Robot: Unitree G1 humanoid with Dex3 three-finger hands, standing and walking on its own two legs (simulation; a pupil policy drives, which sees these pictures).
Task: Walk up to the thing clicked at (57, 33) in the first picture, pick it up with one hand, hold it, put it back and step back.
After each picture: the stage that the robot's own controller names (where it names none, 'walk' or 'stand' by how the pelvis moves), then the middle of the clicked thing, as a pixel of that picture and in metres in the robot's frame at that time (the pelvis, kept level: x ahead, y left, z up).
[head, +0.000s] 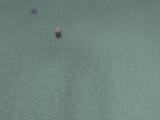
stand; (58, 32) +1.41 +0.28 -0.72
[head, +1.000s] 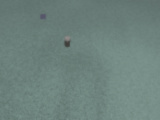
walk; (67, 41) +1.30 +0.12 -0.70
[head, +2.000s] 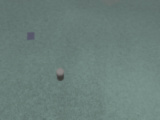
walk; (60, 74) +0.78 +0.16 -0.71
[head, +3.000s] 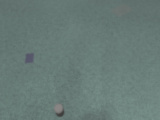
walk; (59, 110) +0.44 +0.19 -0.69
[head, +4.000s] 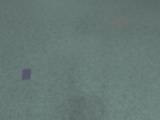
stand; out of the picture +0.30 +0.17 -0.71
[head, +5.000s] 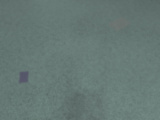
stand; out of the picture +0.27 +0.18 -0.72
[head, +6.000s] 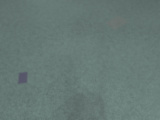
stand; out of the picture +0.28 +0.19 -0.72
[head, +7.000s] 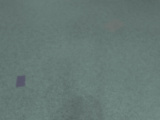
stand; out of the picture +0.27 +0.19 -0.72
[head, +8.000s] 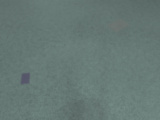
stand; out of the picture +0.29 +0.18 -0.73
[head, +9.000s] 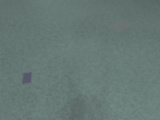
stand; out of the picture +0.29 +0.17 -0.73
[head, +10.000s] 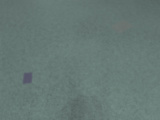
stand; out of the picture +0.29 +0.16 -0.73
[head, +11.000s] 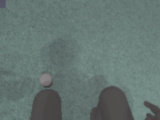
go down; (46, 81) +0.37 +0.15 -0.45
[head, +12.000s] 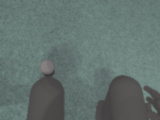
go down; (47, 69) +0.40 +0.15 -0.34
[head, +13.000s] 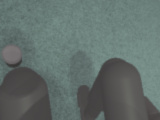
close in; (12, 57) +0.40 +0.18 -0.25
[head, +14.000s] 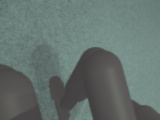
close; out of the picture +0.40 +0.20 -0.23
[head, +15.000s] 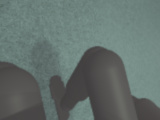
lift; out of the picture +0.38 +0.19 -0.23
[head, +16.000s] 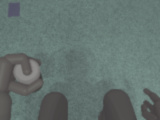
lift; (30, 77) +0.32 +0.17 -0.03
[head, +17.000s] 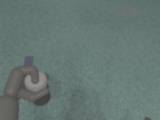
hold; (38, 89) +0.30 +0.16 -0.01
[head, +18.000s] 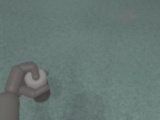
hold; (38, 86) +0.31 +0.16 +0.00
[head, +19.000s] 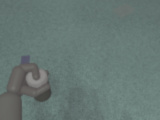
crouch; (39, 85) +0.32 +0.16 -0.03
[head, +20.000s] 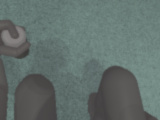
lower; (17, 43) +0.44 +0.18 -0.11
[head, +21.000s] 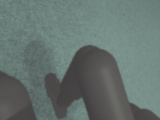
lower; out of the picture +0.43 +0.24 -0.23
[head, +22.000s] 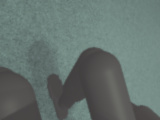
lower; out of the picture +0.42 +0.23 -0.24
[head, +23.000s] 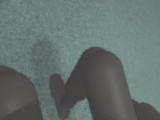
lower; out of the picture +0.42 +0.23 -0.24
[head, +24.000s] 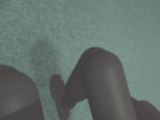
lower; out of the picture +0.42 +0.22 -0.24
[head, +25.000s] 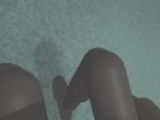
open; out of the picture +0.40 +0.21 -0.24
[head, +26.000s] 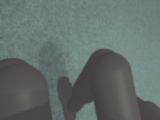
stand; out of the picture +0.40 +0.20 -0.22
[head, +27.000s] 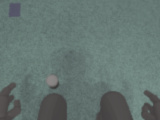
walk; (52, 82) +0.39 +0.15 -0.48
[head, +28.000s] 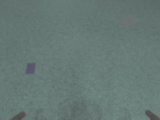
stand; out of the picture +0.33 +0.15 -0.66
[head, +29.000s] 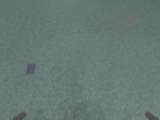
stand; out of the picture +0.34 +0.16 -0.67
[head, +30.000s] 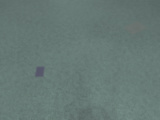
stand; out of the picture +0.35 +0.15 -0.72
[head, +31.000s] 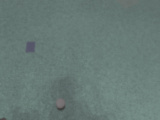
walk; (60, 104) +0.40 +0.10 -0.71
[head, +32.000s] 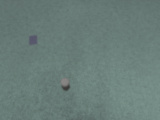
walk; (65, 84) +0.59 +0.16 -0.70
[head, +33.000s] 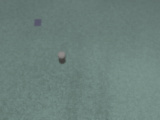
walk; (61, 57) +0.91 +0.19 -0.70
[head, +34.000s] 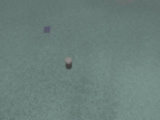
stand; (68, 63) +0.95 +0.14 -0.72
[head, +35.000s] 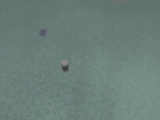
stand; (65, 65) +0.94 +0.18 -0.73
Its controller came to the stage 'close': yes
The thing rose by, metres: 0.72
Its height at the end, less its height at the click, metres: +0.00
